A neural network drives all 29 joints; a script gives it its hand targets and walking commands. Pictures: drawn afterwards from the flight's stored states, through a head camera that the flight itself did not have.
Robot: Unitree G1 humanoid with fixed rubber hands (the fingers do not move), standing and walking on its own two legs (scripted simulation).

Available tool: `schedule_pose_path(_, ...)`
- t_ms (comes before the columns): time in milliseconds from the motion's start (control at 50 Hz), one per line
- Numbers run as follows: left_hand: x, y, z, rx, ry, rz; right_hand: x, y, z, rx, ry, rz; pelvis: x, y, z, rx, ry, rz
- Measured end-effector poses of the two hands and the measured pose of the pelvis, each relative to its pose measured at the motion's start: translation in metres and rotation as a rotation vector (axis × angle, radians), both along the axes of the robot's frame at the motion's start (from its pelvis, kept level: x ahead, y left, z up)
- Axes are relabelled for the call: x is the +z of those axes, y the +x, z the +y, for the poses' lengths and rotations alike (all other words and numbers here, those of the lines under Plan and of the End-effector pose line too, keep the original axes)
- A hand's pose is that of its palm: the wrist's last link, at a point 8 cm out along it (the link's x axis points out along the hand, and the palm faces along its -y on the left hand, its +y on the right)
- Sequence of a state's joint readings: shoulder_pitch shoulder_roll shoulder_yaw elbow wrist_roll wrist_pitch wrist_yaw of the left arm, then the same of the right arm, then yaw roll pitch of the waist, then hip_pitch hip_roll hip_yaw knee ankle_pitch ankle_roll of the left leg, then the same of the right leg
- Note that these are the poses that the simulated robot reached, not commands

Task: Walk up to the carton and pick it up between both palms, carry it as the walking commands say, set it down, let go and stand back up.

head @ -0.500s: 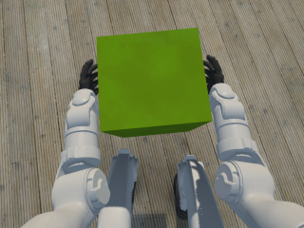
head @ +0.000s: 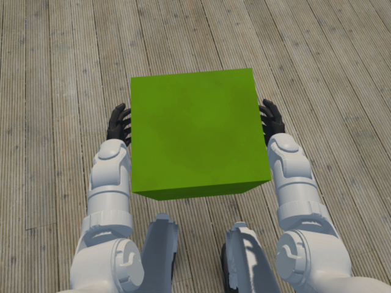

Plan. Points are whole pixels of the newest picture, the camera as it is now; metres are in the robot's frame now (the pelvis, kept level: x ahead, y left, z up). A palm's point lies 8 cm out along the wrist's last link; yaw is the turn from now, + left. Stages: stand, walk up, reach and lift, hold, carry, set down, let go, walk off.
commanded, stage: reach and lift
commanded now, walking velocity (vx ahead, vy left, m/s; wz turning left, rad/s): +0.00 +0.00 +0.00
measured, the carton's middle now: (196, 146) +0.42 +0.03 -0.11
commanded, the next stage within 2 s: none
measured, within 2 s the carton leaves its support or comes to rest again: neither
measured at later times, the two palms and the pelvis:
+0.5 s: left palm (103, 134) +0.38 +0.20 +0.03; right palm (289, 129) +0.40 -0.13 +0.03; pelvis +0.02 +0.00 +0.07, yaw +0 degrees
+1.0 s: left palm (83, 130) +0.36 +0.20 +0.10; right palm (311, 122) +0.39 -0.13 +0.10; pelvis +0.03 +0.00 +0.13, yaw +1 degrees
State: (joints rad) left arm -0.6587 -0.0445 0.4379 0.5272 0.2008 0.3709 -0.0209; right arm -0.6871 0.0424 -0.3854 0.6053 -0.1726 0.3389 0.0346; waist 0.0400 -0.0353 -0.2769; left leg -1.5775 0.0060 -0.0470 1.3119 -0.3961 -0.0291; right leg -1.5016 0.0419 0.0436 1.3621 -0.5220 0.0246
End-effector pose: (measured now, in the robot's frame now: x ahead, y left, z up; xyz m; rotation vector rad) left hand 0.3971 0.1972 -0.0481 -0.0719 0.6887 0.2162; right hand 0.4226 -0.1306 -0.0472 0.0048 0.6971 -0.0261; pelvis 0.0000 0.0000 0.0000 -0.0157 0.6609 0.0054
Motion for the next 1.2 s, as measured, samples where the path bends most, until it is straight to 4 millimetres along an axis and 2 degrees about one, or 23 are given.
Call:
schedule_pose_path(720,0.110,-0.025,-0.001,-0.017,0.004,0.010,0.110,-0.026,-0.002,0.013,-0.010,0.010,0.097,0.025,0.001,0.007,0.008,-0.202)
schedule_pose_path(1000,0.149,-0.038,0.000,-0.022,0.004,0.009,0.150,-0.037,-0.002,0.024,-0.018,0.009,0.129,0.032,0.001,0.009,0.008,-0.324)
schedule_pose_path(1200,0.176,-0.042,-0.001,-0.035,0.006,-0.005,0.179,-0.044,-0.003,0.020,-0.022,-0.006,0.145,0.037,0.002,0.008,0.009,-0.421)
